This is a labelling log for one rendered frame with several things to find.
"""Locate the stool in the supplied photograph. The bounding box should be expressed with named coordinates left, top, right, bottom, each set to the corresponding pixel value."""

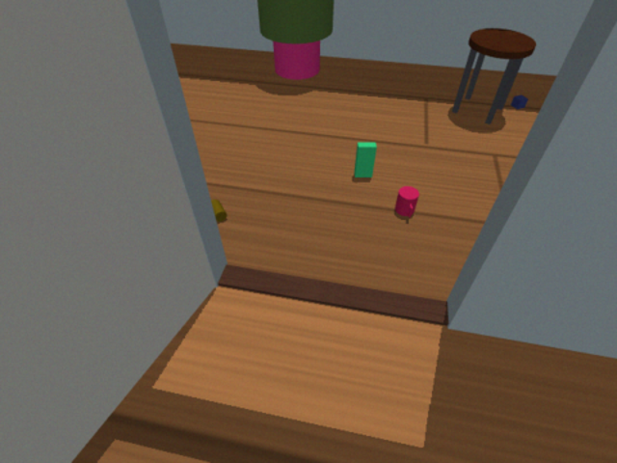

left=452, top=28, right=536, bottom=124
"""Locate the potted plant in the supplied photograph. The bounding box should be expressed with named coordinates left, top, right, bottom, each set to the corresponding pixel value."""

left=257, top=0, right=334, bottom=80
